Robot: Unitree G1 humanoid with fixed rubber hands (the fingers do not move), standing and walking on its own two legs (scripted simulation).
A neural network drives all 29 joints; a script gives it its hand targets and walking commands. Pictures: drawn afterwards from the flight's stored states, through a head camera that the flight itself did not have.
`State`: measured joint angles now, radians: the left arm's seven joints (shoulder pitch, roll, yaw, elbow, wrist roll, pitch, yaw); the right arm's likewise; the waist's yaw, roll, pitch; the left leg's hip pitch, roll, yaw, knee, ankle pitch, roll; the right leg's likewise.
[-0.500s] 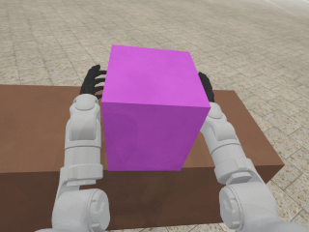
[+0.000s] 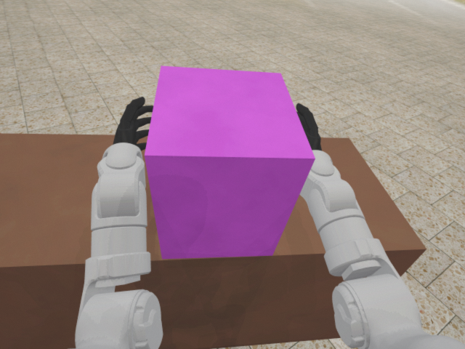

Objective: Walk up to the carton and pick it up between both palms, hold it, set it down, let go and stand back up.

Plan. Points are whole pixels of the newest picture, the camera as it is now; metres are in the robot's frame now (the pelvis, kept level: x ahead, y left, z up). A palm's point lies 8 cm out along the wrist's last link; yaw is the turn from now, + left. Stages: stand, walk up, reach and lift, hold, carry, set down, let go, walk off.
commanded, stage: reach and lift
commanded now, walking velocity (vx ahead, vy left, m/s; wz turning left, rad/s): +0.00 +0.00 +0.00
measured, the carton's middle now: (220, 167) +0.37 +0.00 +0.16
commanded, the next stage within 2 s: hold in 0.12 s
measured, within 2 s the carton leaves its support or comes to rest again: neither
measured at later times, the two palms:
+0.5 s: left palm (115, 139) +0.35 +0.16 +0.23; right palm (305, 138) +0.36 -0.14 +0.23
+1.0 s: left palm (115, 133) +0.36 +0.16 +0.24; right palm (307, 136) +0.36 -0.14 +0.23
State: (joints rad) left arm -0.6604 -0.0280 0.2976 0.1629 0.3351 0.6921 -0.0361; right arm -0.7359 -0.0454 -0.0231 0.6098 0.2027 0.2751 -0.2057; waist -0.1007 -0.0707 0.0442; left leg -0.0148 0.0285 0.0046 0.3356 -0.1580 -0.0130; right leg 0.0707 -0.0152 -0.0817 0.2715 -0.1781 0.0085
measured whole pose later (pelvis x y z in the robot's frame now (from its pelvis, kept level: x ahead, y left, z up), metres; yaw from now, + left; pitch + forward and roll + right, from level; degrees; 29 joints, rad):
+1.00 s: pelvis +0.00 +0.00 +0.00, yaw +0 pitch -9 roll -1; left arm -0.72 -0.01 0.34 0.13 0.33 0.79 -0.06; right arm -0.80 -0.06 0.00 0.59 0.26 0.38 -0.24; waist -0.09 -0.05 0.00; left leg -0.02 0.03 0.00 0.34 -0.16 -0.02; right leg 0.07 -0.01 -0.07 0.28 -0.18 0.00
